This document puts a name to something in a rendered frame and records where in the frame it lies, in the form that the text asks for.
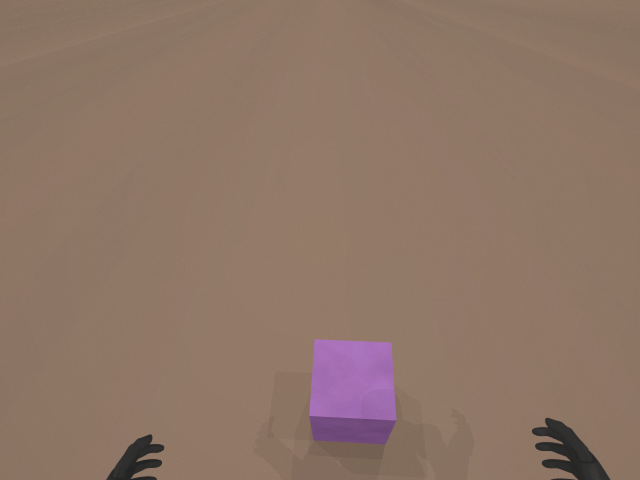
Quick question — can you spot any left robot hand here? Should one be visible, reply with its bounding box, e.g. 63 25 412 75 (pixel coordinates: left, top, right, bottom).
106 434 164 480

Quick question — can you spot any right robot hand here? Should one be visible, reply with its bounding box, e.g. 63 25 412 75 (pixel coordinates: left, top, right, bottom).
532 418 610 480

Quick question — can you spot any carton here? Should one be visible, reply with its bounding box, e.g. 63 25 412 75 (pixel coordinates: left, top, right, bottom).
309 339 396 444

